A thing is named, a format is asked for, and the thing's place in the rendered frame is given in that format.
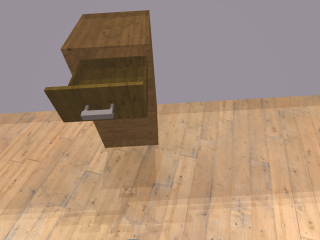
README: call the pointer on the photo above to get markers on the cabinet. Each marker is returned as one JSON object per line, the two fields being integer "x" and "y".
{"x": 113, "y": 35}

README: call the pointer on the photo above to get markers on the handle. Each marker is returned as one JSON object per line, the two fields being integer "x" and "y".
{"x": 97, "y": 114}

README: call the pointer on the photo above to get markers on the drawer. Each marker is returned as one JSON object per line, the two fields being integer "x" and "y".
{"x": 100, "y": 82}

